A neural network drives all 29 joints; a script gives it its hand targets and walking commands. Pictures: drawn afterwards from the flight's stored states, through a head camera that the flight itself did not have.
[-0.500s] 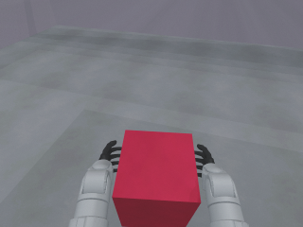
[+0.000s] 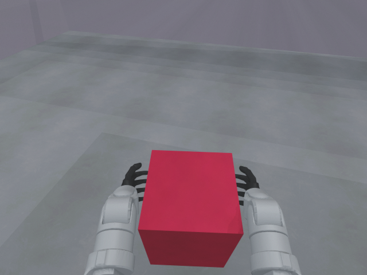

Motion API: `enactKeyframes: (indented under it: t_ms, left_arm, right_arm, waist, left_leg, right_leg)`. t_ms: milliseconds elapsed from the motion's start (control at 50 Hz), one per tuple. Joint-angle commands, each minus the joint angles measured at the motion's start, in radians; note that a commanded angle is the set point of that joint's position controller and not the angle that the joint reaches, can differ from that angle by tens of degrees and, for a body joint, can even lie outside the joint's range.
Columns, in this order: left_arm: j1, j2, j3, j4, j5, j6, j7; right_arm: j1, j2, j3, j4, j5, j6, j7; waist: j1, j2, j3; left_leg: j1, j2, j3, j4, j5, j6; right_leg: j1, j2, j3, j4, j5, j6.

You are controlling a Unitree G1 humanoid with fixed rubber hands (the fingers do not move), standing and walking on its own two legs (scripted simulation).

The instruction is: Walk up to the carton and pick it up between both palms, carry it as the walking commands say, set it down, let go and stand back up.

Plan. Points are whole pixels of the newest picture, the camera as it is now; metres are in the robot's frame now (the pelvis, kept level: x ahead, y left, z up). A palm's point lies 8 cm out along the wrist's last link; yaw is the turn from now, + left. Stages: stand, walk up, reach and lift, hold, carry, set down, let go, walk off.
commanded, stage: hold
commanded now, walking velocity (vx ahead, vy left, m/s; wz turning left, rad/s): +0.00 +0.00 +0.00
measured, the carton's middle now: (189, 211) +0.29 +0.00 -0.03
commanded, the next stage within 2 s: carry in 0.90 s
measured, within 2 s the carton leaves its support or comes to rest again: neither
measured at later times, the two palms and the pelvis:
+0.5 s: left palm (128, 196) +0.29 +0.14 +0.04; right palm (251, 200) +0.29 -0.14 +0.04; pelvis +0.02 +0.00 +0.00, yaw +0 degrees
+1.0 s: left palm (127, 193) +0.29 +0.15 +0.05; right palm (249, 197) +0.29 -0.14 +0.04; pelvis +0.00 +0.00 +0.00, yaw +0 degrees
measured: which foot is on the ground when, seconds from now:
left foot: down 0.00-1.00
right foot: down 0.00-1.00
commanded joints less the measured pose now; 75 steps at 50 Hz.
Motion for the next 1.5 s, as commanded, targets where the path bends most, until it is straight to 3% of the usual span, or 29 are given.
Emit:
enactKeyframes:
  t_ms: [0,180,320,560,740,860,880,900,920,960,1020,1060,1100,1140,1160,1180,1200,1220,1240,1280,1300,1320,1340,1360,1400,1420,1440,1460,1480]
  left_arm:
    - [-0.569,-1.001,-0.602,-0.078,-0.288,-0.033,-0.274]
    - [-0.447,-0.997,-0.637,-0.162,-0.309,-0.017,-0.261]
    - [-0.379,-0.973,-0.654,-0.211,-0.309,-0.009,-0.252]
    - [-0.424,-0.959,-0.663,-0.227,-0.313,-0.026,-0.250]
    - [-0.528,-0.977,-0.639,-0.144,-0.313,-0.041,-0.264]
    - [-0.574,-1.000,-0.628,-0.106,-0.308,-0.047,-0.272]
    - [-0.578,-0.973,-0.663,-0.139,-0.308,-0.029,-0.256]
    - [-0.572,-0.966,-0.670,-0.155,-0.323,-0.022,-0.252]
    - [-0.601,-0.965,-0.676,-0.170,-0.332,-0.011,-0.249]
    - [-0.597,-0.978,-0.707,-0.228,-0.360,0.014,-0.236]
    - [-0.618,-0.979,-0.779,-0.373,-0.438,0.068,-0.213]
    - [-0.603,-0.955,-0.834,-0.446,-0.490,0.126,-0.198]
    - [-0.549,-0.920,-0.870,-0.492,-0.529,0.193,-0.185]
    - [-0.509,-0.905,-0.892,-0.530,-0.559,0.253,-0.181]
    - [-0.492,-0.903,-0.897,-0.541,-0.568,0.279,-0.179]
    - [-0.481,-0.889,-0.892,-0.550,-0.569,0.301,-0.174]
    - [-0.458,-0.873,-0.884,-0.553,-0.565,0.323,-0.168]
    - [-0.435,-0.867,-0.873,-0.557,-0.560,0.344,-0.162]
    - [-0.407,-0.870,-0.860,-0.560,-0.548,0.362,-0.155]
    - [-0.369,-0.885,-0.855,-0.591,-0.532,0.387,-0.140]
    - [-0.390,-0.888,-0.873,-0.637,-0.541,0.398,-0.138]
    - [-0.406,-0.883,-0.887,-0.681,-0.555,0.411,-0.140]
    - [-0.425,-0.872,-0.893,-0.718,-0.569,0.421,-0.144]
    - [-0.448,-0.880,-0.907,-0.759,-0.591,0.427,-0.148]
    - [-0.406,-0.875,-0.873,-0.736,-0.581,0.440,-0.156]
    - [-0.365,-0.889,-0.853,-0.713,-0.579,0.444,-0.157]
    - [-0.326,-0.905,-0.840,-0.696,-0.582,0.446,-0.161]
    - [-0.303,-0.905,-0.830,-0.694,-0.590,0.448,-0.161]
    - [-0.292,-0.900,-0.825,-0.689,-0.583,0.450,-0.158]
  right_arm:
    - [-0.510,1.030,0.574,-0.078,0.313,-0.048,0.283]
    - [-0.422,1.014,0.642,-0.197,0.343,-0.036,0.265]
    - [-0.353,0.988,0.652,-0.240,0.344,-0.029,0.256]
    - [-0.401,0.974,0.657,-0.264,0.339,-0.044,0.255]
    - [-0.485,0.999,0.620,-0.175,0.325,-0.054,0.264]
    - [-0.511,1.017,0.600,-0.123,0.320,-0.059,0.274]
    - [-0.522,1.009,0.641,-0.143,0.327,-0.048,0.273]
    - [-0.539,1.006,0.665,-0.168,0.347,-0.043,0.270]
    - [-0.569,1.000,0.677,-0.180,0.360,-0.033,0.266]
    - [-0.584,0.990,0.704,-0.245,0.385,-0.006,0.254]
    - [-0.576,0.970,0.754,-0.385,0.448,0.047,0.225]
    - [-0.512,0.945,0.778,-0.431,0.482,0.099,0.199]
    - [-0.432,0.911,0.798,-0.467,0.506,0.159,0.174]
    - [-0.400,0.882,0.812,-0.509,0.515,0.214,0.160]
    - [-0.409,0.879,0.823,-0.540,0.525,0.240,0.158]
    - [-0.415,0.884,0.834,-0.570,0.542,0.266,0.160]
    - [-0.410,0.875,0.844,-0.590,0.561,0.292,0.162]
    - [-0.410,0.863,0.847,-0.612,0.582,0.315,0.165]
    - [-0.405,0.864,0.854,-0.631,0.604,0.338,0.172]
    - [-0.407,0.878,0.875,-0.672,0.648,0.370,0.185]
    - [-0.396,0.879,0.863,-0.679,0.658,0.376,0.186]
    - [-0.374,0.865,0.846,-0.681,0.655,0.380,0.182]
    - [-0.351,0.865,0.831,-0.682,0.649,0.383,0.175]
    - [-0.350,0.880,0.835,-0.711,0.651,0.388,0.166]
    - [-0.336,0.911,0.857,-0.729,0.625,0.411,0.154]
    - [-0.339,0.910,0.860,-0.744,0.617,0.420,0.150]
    - [-0.376,0.905,0.866,-0.774,0.615,0.424,0.148]
    - [-0.379,0.898,0.867,-0.789,0.617,0.430,0.149]
    - [-0.386,0.915,0.881,-0.814,0.626,0.435,0.152]
  waist:
    - [0.002,0.007,-0.260]
    - [0.008,-0.012,-0.308]
    - [0.005,-0.005,-0.272]
    - [0.012,-0.006,-0.250]
    - [0.006,-0.015,-0.237]
    - [0.003,0.001,-0.255]
    - [0.004,-0.029,-0.263]
    - [0.015,-0.010,-0.229]
    - [0.017,0.003,-0.197]
    - [0.015,0.010,-0.269]
    - [0.002,0.022,-0.384]
    - [-0.005,0.072,-0.430]
    - [0.001,0.089,-0.414]
    - [0.016,0.045,-0.384]
    - [0.025,-0.026,-0.373]
    - [0.028,-0.154,-0.363]
    - [0.029,-0.231,-0.329]
    - [0.023,-0.220,-0.317]
    - [0.013,-0.185,-0.322]
    - [-0.002,-0.058,-0.368]
    - [-0.017,0.055,-0.418]
    - [-0.024,0.241,-0.443]
    - [-0.029,0.327,-0.380]
    - [-0.040,0.254,-0.339]
    - [-0.035,0.088,-0.338]
    - [-0.018,0.026,-0.366]
    - [0.020,-0.037,-0.444]
    - [0.040,-0.163,-0.540]
    - [0.044,-0.390,-0.544]
  left_leg:
    - [-0.020,-0.038,0.013,-0.111,0.068,0.000]
    - [0.041,-0.048,0.008,-0.107,0.244,0.000]
    - [0.047,-0.049,0.004,-0.114,0.279,0.000]
    - [-0.010,-0.048,0.008,-0.113,0.137,0.008]
    - [-0.057,-0.038,0.008,-0.111,-0.011,0.011]
    - [-0.057,-0.037,0.011,-0.108,-0.017,0.007]
    - [-0.159,0.113,-0.033,-0.032,-0.152,0.009]
    - [-0.191,0.105,-0.057,-0.044,-0.346,0.036]
    - [-0.220,0.094,-0.053,-0.032,-0.437,0.047]
    - [-0.192,0.110,-0.052,-0.048,-0.440,0.058]
    - [-0.080,0.163,-0.092,-0.054,-0.315,0.086]
    - [-0.014,0.201,-0.135,-0.075,-0.267,0.121]
    - [-0.035,0.217,-0.147,-0.085,-0.276,0.147]
    - [-0.181,0.175,-0.084,-0.023,-0.343,0.123]
    - [-0.278,0.121,0.002,0.070,-0.301,0.086]
    - [-0.398,0.058,0.101,0.196,-0.244,0.043]
    - [-0.521,0.017,0.174,0.198,-0.243,0.017]
    - [-0.530,0.038,0.199,0.084,-0.248,0.013]
    - [-0.456,0.044,0.203,-0.001,-0.206,0.014]
    - [-0.099,0.054,0.162,-0.121,-0.044,0.033]
    - [0.118,0.112,0.075,-0.124,0.035,0.062]
    - [0.296,0.242,-0.096,-0.093,0.271,0.121]
    - [0.424,0.347,-0.194,-0.070,0.547,0.184]
    - [0.481,0.373,-0.173,-0.052,0.606,0.215]
    - [0.440,0.339,-0.081,0.015,0.685,0.183]
    - [0.327,0.306,0.004,0.057,0.669,0.146]
    - [0.098,0.237,0.136,0.186,0.654,0.085]
    - [-0.186,0.149,0.232,0.363,0.398,0.029]
    - [-0.570,0.035,0.301,0.578,-0.177,-0.014]
  right_leg:
    - [0.140,0.054,-0.009,-0.074,0.068,-0.011]
    - [0.190,0.057,0.003,-0.073,0.261,0.001]
    - [0.196,0.058,0.008,-0.078,0.300,0.001]
    - [0.170,0.056,0.004,-0.070,0.151,-0.008]
    - [0.129,0.047,0.000,-0.066,-0.008,-0.011]
    - [0.123,0.047,-0.004,-0.065,-0.015,-0.015]
    - [-0.093,-0.135,0.045,-0.034,-0.141,-0.030]
    - [-0.136,-0.093,0.051,-0.050,-0.364,-0.046]
    - [-0.190,-0.081,0.043,-0.047,-0.447,-0.049]
    - [-0.214,-0.072,0.030,-0.030,-0.434,-0.047]
    - [-0.211,-0.071,-0.017,0.062,-0.256,-0.046]
    - [-0.230,-0.047,-0.067,0.145,-0.187,-0.041]
    - [-0.231,-0.033,-0.091,0.110,-0.224,-0.045]
    - [-0.128,-0.068,-0.044,0.022,-0.266,-0.066]
    - [-0.041,-0.126,0.038,-0.042,-0.274,-0.089]
    - [0.070,-0.224,0.171,-0.091,-0.181,-0.126]
    - [0.171,-0.290,0.255,-0.131,-0.088,-0.164]
    - [0.196,-0.326,0.262,-0.128,-0.017,-0.194]
    - [0.156,-0.317,0.238,-0.098,0.075,-0.195]
    - [-0.052,-0.226,0.076,0.009,0.205,-0.111]
    - [-0.203,-0.147,-0.072,0.164,0.199,-0.057]
    - [-0.407,-0.076,-0.190,0.348,0.057,-0.016]
    - [-0.610,-0.026,-0.266,0.357,-0.242,0.007]
    - [-0.680,-0.029,-0.236,0.243,-0.371,-0.002]
    - [-0.631,-0.016,-0.254,0.168,-0.319,-0.022]
    - [-0.443,-0.008,-0.268,0.054,-0.241,-0.036]
    - [-0.084,-0.012,-0.248,-0.070,-0.060,-0.062]
    - [0.264,-0.131,-0.072,-0.077,0.119,-0.111]
    - [0.544,-0.378,0.260,-0.078,0.464,-0.201]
